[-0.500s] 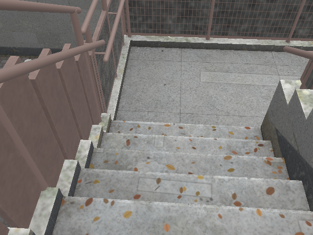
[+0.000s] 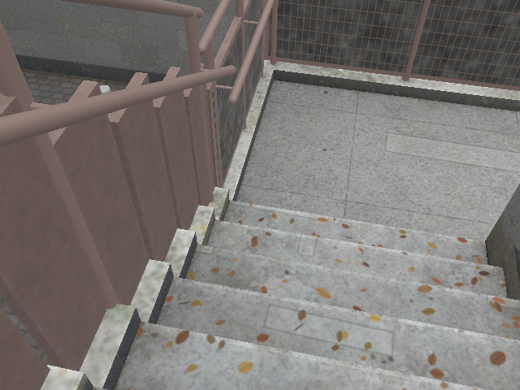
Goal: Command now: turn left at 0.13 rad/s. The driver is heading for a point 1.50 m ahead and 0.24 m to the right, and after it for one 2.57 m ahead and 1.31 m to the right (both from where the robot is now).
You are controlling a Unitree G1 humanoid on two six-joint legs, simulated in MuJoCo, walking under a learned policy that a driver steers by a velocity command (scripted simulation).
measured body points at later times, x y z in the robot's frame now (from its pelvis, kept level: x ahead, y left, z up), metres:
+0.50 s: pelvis +0.01 -0.02 +0.04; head +0.01 -0.03 +0.49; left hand +0.08 +0.20 -0.10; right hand +0.06 -0.26 -0.11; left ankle +0.00 +0.08 -0.70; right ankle +0.00 -0.12 -0.70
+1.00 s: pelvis +0.00 -0.04 +0.04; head +0.02 -0.05 +0.49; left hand +0.03 +0.18 -0.11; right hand -0.01 -0.26 -0.12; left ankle +0.00 +0.08 -0.70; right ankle +0.00 -0.12 -0.70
